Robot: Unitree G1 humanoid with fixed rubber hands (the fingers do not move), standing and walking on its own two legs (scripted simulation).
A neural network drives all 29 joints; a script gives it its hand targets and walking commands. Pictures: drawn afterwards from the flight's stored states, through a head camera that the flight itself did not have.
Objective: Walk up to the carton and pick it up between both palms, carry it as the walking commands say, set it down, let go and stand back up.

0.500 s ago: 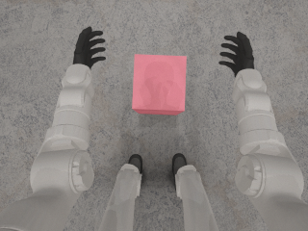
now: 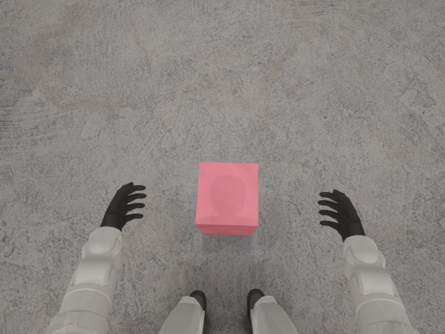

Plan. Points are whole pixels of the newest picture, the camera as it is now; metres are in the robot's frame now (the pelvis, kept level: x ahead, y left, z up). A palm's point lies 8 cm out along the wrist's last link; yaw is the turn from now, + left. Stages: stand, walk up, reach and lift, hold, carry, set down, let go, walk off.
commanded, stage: let go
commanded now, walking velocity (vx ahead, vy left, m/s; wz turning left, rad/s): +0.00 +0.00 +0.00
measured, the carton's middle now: (227, 202) +0.46 +0.01 -0.59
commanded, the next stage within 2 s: stand in 0.72 s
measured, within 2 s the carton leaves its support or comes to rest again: neither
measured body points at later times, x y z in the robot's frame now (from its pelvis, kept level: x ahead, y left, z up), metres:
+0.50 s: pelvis +0.02 +0.00 +0.04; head +0.05 +0.01 +0.49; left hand +0.19 +0.24 -0.04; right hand +0.19 -0.23 -0.04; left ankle +0.00 +0.12 -0.70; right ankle +0.01 -0.12 -0.70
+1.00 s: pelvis +0.06 +0.00 +0.03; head +0.06 +0.01 +0.48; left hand +0.16 +0.27 -0.08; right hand +0.17 -0.26 -0.08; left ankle +0.00 +0.13 -0.70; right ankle +0.01 -0.12 -0.70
